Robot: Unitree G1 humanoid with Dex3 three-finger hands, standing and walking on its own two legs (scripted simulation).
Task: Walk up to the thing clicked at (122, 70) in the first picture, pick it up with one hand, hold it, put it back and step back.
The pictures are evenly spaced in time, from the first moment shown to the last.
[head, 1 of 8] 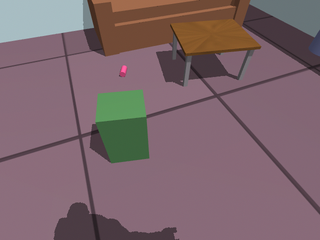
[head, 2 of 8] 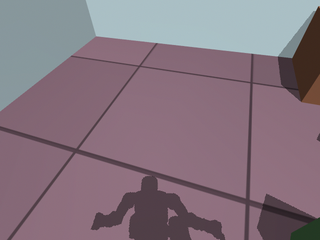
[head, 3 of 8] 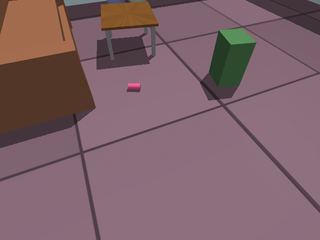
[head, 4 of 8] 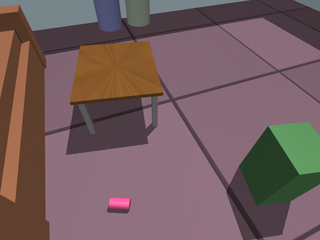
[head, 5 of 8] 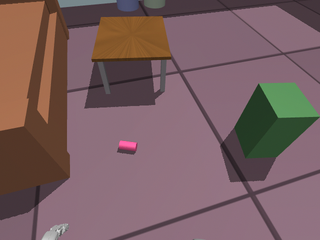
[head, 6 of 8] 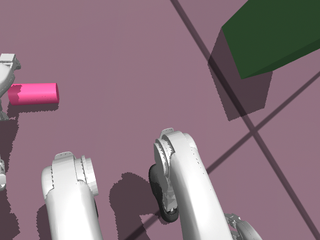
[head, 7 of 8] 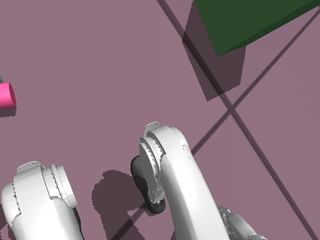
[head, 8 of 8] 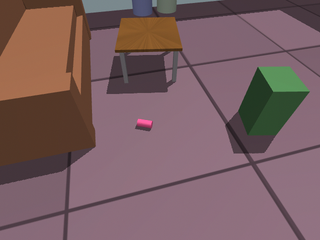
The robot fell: no
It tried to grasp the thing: yes
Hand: left
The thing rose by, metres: 0.66
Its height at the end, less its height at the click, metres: +0.00
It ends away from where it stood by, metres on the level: 0.01
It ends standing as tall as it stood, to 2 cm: yes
